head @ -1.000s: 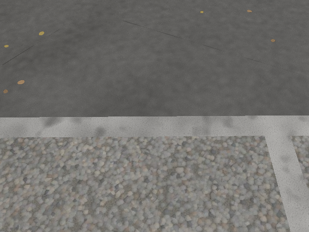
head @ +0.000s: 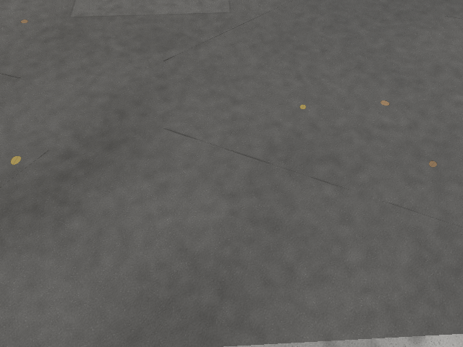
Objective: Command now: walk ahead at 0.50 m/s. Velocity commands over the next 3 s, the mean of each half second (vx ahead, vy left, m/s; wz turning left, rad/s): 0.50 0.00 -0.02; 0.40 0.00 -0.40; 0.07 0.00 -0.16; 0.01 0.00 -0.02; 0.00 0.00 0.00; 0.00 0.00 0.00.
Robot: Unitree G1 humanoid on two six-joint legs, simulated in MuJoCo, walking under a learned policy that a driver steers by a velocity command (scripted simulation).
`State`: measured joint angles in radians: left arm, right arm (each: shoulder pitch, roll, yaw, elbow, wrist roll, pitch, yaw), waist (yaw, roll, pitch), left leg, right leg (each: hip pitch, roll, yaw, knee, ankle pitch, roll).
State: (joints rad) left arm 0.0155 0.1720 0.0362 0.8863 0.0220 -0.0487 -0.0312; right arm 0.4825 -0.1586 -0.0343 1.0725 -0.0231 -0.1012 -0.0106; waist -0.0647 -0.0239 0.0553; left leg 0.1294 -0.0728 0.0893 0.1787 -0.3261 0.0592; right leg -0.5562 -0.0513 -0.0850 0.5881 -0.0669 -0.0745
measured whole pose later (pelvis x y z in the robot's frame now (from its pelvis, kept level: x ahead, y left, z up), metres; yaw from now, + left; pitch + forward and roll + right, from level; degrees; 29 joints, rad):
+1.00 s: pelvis +0.51 +0.00 +0.01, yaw -15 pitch +0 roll +1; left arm 0.11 0.21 0.06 0.86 0.03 -0.01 -0.04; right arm 0.34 -0.19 -0.05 0.97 -0.01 -0.09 -0.02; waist -0.02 -0.03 0.08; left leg -0.07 0.02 0.27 0.35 -0.28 0.04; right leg -0.57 -0.05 -0.07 0.72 -0.07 -0.06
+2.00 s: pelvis +0.60 -0.01 +0.01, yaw -18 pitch -1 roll +0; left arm 0.29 0.15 0.00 1.14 0.01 -0.01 0.03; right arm 0.33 -0.13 0.00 1.10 -0.01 -0.02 -0.04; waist 0.01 0.00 0.01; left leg -0.09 -0.02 0.03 0.38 -0.27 0.02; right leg -0.23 0.02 -0.05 0.37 -0.12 -0.04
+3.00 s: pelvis +0.63 -0.01 +0.01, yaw -18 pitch -1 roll -1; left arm 0.30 0.12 0.00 1.19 0.00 -0.01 0.04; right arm 0.37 -0.11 0.02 1.15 -0.01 -0.03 -0.05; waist 0.01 0.00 0.03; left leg -0.04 -0.03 0.03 0.37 -0.30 0.04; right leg -0.19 0.00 -0.04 0.40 -0.18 -0.01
